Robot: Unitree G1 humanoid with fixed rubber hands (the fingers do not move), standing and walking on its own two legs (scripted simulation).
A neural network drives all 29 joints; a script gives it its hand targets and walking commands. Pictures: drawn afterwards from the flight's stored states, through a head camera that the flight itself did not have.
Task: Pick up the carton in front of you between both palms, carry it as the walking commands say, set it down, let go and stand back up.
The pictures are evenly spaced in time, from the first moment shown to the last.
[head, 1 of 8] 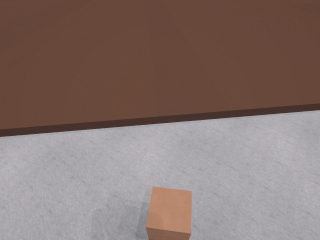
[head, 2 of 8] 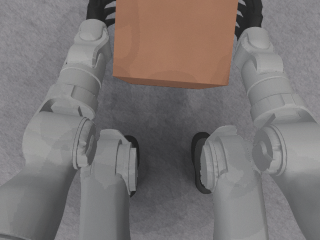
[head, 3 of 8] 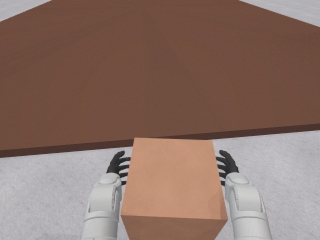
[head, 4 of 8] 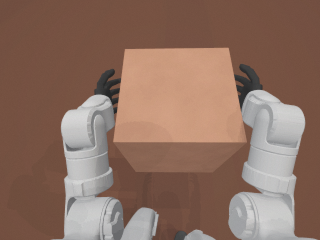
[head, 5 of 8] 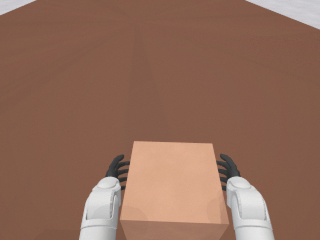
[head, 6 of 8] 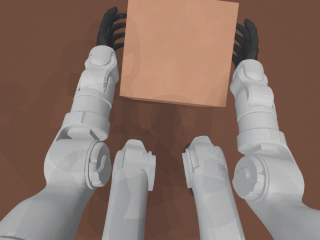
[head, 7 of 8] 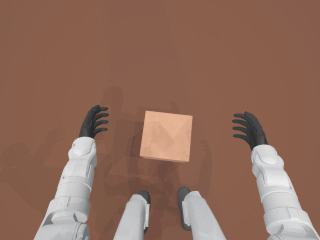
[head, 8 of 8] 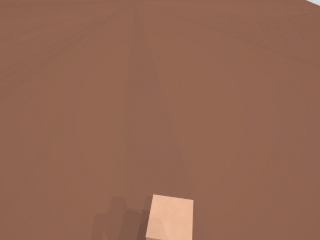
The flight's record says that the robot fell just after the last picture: no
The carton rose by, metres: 0.86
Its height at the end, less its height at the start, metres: +0.09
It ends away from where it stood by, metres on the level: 2.46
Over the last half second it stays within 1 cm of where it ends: yes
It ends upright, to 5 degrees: yes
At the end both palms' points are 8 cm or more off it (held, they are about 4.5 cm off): yes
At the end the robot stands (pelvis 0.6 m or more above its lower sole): yes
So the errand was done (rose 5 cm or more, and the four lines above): yes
